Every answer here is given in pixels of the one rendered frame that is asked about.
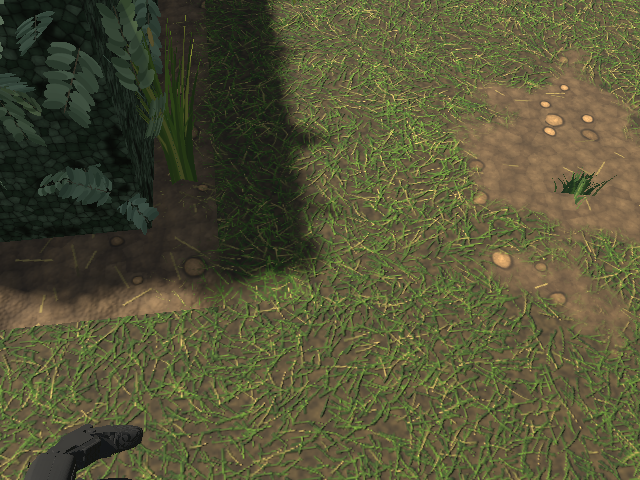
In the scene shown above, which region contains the robot left hand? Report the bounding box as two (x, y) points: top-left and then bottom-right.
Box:
(24, 424), (143, 480)

